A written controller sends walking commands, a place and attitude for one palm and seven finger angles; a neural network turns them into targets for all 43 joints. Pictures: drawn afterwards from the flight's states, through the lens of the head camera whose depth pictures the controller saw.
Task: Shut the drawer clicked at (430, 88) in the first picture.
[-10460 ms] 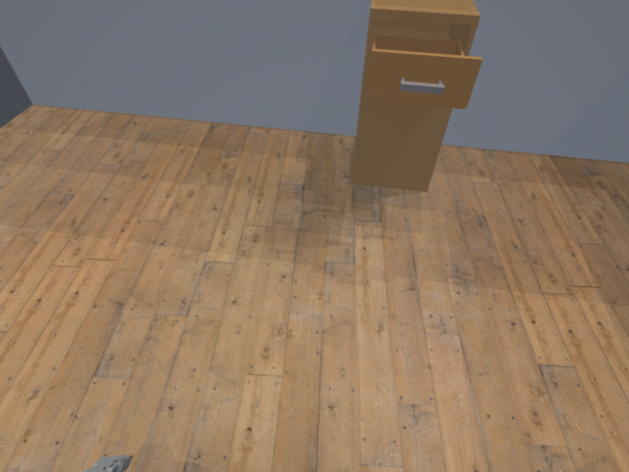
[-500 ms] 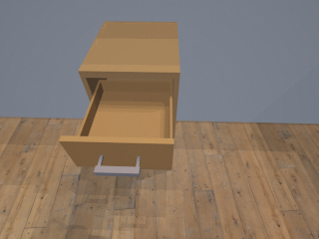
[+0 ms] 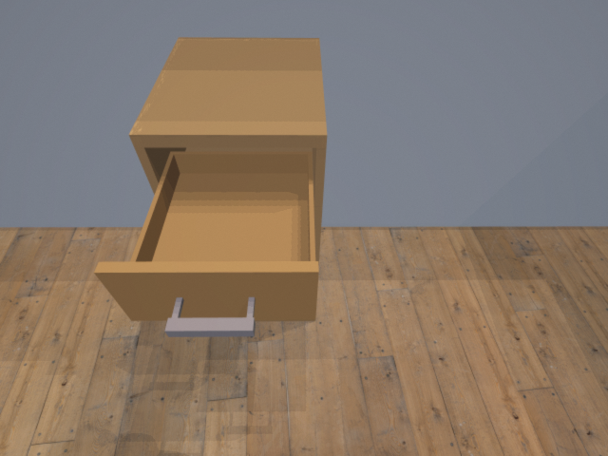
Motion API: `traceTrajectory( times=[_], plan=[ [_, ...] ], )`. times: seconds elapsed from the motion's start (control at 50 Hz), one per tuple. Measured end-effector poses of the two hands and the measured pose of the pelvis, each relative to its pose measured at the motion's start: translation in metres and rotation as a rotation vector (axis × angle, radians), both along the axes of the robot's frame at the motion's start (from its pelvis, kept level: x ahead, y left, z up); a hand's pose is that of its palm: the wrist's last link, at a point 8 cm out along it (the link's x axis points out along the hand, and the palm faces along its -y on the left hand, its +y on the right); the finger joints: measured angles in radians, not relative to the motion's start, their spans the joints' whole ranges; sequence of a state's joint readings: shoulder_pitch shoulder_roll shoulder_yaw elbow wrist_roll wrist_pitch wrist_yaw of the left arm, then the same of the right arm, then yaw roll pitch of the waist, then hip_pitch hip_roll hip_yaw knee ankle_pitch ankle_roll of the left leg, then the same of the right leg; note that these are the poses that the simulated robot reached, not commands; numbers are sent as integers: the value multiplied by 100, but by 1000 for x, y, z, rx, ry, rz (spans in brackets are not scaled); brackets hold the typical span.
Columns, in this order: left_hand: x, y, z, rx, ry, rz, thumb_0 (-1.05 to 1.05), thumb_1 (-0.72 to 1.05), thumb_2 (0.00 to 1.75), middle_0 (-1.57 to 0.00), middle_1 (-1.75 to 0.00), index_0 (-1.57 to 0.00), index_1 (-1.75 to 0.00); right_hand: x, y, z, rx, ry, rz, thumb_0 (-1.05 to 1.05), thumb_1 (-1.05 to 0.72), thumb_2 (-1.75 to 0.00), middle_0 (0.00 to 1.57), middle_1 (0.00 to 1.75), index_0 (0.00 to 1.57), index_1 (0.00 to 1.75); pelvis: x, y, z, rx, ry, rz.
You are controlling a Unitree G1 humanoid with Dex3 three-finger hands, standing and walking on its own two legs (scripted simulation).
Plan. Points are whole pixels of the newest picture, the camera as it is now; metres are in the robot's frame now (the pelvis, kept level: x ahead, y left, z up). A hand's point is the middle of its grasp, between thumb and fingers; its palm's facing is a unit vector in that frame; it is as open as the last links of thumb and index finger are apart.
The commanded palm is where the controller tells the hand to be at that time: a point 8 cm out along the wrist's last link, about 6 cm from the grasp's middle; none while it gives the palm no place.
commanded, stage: look again from close up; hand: left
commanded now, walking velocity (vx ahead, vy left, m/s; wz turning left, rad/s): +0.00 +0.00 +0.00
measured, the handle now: (213, 315) +0.34 +0.16 -0.07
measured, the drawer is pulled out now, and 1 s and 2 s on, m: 0.30 0.30 0.30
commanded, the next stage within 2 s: raise the hand and make a fist in 0.38 s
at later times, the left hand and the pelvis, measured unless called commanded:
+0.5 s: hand out of the picture +0.04 +0.19 -0.18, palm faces +0.00 -0.98 -0.18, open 7.4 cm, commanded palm +0.12 +0.23 -0.07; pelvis +0.03 +0.02 +0.00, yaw -1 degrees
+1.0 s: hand (176, 451) +0.15 +0.17 -0.05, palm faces +0.18 -0.98 -0.06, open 5.4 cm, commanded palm +0.14 +0.21 -0.03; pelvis +0.00 -0.02 -0.08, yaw +4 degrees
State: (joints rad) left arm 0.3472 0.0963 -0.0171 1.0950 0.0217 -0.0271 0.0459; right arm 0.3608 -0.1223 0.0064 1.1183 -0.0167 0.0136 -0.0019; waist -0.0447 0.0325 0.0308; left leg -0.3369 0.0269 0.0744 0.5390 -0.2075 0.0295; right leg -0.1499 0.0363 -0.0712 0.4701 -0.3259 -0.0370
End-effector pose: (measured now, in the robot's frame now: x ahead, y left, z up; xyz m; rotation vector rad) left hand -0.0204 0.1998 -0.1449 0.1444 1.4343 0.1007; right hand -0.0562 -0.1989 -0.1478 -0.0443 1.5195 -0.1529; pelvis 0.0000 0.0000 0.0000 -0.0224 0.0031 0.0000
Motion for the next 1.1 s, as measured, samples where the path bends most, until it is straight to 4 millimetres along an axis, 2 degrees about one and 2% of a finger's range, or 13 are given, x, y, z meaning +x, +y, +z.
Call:
traceTrajectory(
  times=[0.18,0.26,0.5,0.54,0.6,0.66,0.72,0.78,0.84,0.9,0.94,1.02,1.1],
  plan=[
    [46,27,-3,38,-93,12,1,91,90,-20,-30,-20,-30,50,5,-3,-28,-105,47,1,-91,-90,20,30,20,29,21,10,-5,10,-5,2],
    [59,35,-2,44,-123,16,1,92,90,-20,-30,-20,-30,69,-2,0,-60,-128,70,2,-93,-90,20,30,20,29,26,14,-4,16,-11,1],
    [54,37,-4,19,-78,4,0,91,90,-20,-30,-20,-30,110,-10,13,-105,-202,97,1,-92,-90,20,30,20,29,32,20,0,19,-5,-9],
    [75,47,17,50,-207,91,2,93,90,-21,-30,-20,-30,122,-12,21,-120,-305,96,1,-92,-90,20,30,20,29,29,20,0,22,3,-9],
    [131,60,82,137,-614,95,3,95,90,-22,-32,-22,-32,147,-14,33,-129,-525,110,1,-91,-90,20,30,20,29,24,19,1,43,8,9],
    [181,47,139,121,-979,50,3,94,90,-25,-35,-24,-35,175,-17,37,-110,-704,147,1,-91,-90,20,30,20,29,13,17,-7,55,18,51],
    [209,20,163,-4,-1260,9,2,93,90,-29,-40,-28,-40,202,-24,38,-112,-833,178,1,-90,-90,20,30,20,29,4,13,-23,47,53,63],
    [210,-9,156,-169,-1410,-48,1,92,90,-34,-45,-33,-45,224,-33,43,-124,-921,192,1,-90,-90,20,30,20,29,-1,5,-39,38,99,47],
    [192,-23,124,-235,-1387,-95,0,91,90,-40,-51,-39,-51,243,-41,50,-145,-983,221,1,-90,-90,20,30,21,29,-6,-6,-55,36,117,42],
    [166,-17,89,-189,-1258,-60,0,90,90,-46,-57,-45,-58,261,-48,52,-163,-1012,255,1,-90,-90,20,30,20,29,-7,-15,-68,34,137,49],
    [150,-4,80,-111,-1214,-10,1,90,90,-50,-62,-49,-62,271,-49,49,-166,-1018,271,1,-90,-90,20,30,20,29,-5,-20,-75,27,154,54],
    [140,21,107,54,-1341,25,2,90,90,-58,-70,-57,-70,283,-44,31,-137,-1010,297,1,-90,-90,20,30,20,29,2,-26,-84,2,192,71],
    [164,16,141,36,-1528,-72,2,90,90,-65,-79,-64,-79,283,-32,6,-72,-971,296,1,-90,-90,20,30,20,29,8,-26,-88,-14,215,86]
  ],
)
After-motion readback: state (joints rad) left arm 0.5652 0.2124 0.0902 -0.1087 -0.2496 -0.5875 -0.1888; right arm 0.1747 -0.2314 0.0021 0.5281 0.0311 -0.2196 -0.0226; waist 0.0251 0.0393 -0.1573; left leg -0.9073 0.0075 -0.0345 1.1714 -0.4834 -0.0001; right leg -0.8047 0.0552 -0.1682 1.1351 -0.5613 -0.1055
